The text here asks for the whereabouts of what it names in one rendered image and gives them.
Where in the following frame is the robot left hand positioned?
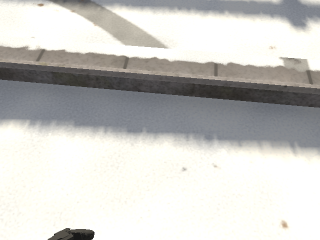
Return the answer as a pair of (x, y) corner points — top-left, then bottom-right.
(48, 228), (95, 240)

